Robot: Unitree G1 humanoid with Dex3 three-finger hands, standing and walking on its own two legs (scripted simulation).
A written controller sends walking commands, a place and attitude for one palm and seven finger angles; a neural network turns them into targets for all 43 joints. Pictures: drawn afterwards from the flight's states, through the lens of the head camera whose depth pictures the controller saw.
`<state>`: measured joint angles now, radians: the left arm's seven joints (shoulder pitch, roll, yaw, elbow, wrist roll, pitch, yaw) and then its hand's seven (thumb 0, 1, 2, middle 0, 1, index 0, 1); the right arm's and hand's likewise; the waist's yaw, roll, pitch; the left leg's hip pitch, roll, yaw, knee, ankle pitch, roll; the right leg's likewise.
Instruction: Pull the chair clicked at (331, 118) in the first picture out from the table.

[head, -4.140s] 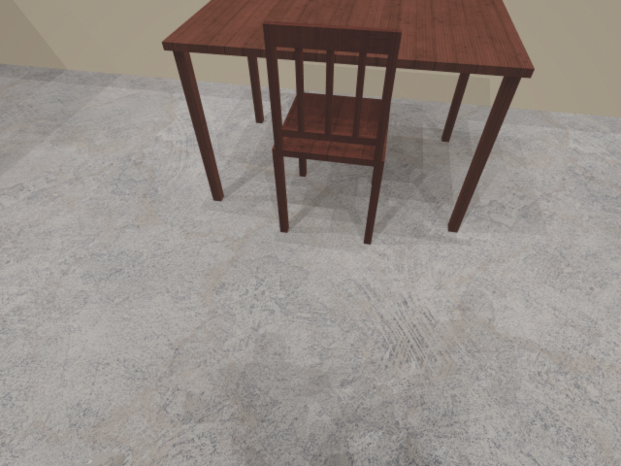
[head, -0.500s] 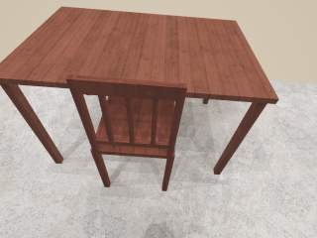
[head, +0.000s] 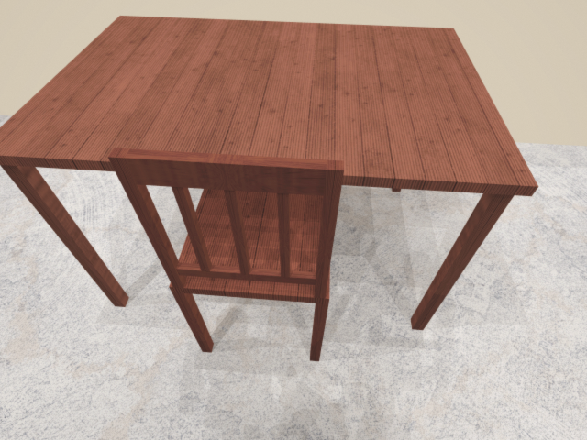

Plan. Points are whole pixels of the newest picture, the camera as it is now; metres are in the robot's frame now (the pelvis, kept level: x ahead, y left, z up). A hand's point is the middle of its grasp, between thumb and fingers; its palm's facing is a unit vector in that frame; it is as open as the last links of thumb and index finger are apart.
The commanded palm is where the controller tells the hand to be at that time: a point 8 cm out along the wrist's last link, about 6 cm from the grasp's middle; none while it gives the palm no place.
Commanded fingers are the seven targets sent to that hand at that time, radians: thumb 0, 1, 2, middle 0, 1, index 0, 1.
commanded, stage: come to a stop and stand still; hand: left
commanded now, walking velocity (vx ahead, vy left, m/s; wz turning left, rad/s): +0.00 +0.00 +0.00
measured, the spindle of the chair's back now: (239, 234) +0.50 +0.16 -0.10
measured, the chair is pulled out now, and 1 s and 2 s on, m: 0.00 0.00 0.00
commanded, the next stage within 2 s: look again from close up in 0.82 s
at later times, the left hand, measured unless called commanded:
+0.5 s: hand out of the picture -0.08 +0.18 -0.16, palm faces +0.03 -0.98 -0.19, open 7.4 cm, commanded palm none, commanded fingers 0.00 0.90 0.90 -0.20 -0.30 -0.20 -0.30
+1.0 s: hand out of the picture -0.07 +0.17 -0.17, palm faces +0.01 -0.99 -0.17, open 7.4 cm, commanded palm none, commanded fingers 0.00 0.90 0.90 -0.20 -0.30 -0.20 -0.30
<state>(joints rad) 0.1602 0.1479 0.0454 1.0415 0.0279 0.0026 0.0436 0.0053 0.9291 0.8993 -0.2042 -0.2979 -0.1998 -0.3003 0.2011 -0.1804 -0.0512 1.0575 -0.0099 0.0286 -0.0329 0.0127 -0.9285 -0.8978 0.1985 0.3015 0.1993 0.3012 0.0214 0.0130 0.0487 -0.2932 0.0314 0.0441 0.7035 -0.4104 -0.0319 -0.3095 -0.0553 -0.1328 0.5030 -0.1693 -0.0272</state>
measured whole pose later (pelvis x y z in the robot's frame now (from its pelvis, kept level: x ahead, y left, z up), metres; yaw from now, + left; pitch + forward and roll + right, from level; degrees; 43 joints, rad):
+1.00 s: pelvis -0.05 +0.01 +0.00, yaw -1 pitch -1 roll -1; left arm 0.33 0.10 -0.01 1.11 0.02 -0.03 0.05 0.01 0.91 0.90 -0.20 -0.30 -0.20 -0.30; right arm 0.35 -0.12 0.00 1.11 -0.02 0.01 -0.01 0.01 -0.91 -0.90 0.20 0.30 0.20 0.30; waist -0.02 0.04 0.03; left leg -0.32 0.04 0.04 0.53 -0.21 0.00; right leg -0.21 0.02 -0.05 0.47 -0.25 -0.02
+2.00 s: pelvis -0.01 +0.04 +0.00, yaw -2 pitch -1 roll +0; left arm 0.33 0.16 -0.01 1.11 0.02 -0.01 0.03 0.01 0.91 0.90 -0.20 -0.30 -0.20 -0.30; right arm 0.26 -0.15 0.01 1.14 -0.01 -0.02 -0.02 0.01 -0.92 -0.90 0.20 0.30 0.20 0.30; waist 0.01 -0.03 0.02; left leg -0.22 -0.03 0.10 0.46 -0.23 0.06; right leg -0.16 -0.04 0.00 0.48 -0.31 0.02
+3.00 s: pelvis +0.04 +0.00 -0.01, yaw -2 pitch -1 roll +1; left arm 0.19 0.19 0.04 0.98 0.02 0.02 0.04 0.01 0.91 0.90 -0.20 -0.30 -0.20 -0.30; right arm 0.19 -0.16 -0.03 1.01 -0.01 0.01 -0.02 0.01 -0.92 -0.90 0.20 0.30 0.20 0.30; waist 0.02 -0.05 0.07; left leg -0.24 -0.02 0.08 0.58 -0.31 0.02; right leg -0.36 -0.08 -0.04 0.62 -0.25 0.02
